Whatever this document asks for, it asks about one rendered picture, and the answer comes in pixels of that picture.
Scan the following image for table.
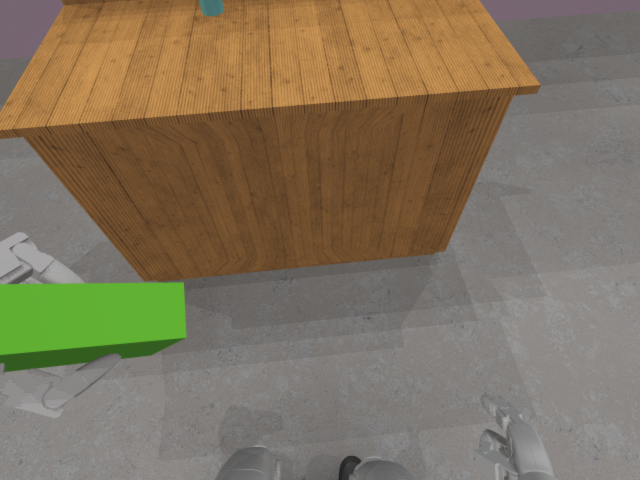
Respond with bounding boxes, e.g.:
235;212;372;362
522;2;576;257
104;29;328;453
0;0;541;282

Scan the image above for robot left hand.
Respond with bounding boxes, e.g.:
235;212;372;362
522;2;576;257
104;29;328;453
0;232;122;418

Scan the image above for robot right hand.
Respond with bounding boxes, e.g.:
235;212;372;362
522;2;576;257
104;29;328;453
474;394;554;480

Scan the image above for sponge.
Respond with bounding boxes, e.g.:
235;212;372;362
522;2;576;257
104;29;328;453
0;282;186;372

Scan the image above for robot right thigh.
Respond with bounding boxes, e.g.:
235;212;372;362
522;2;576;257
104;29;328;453
349;460;418;480

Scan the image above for right robot shin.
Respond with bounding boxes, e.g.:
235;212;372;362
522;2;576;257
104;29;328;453
353;457;382;473

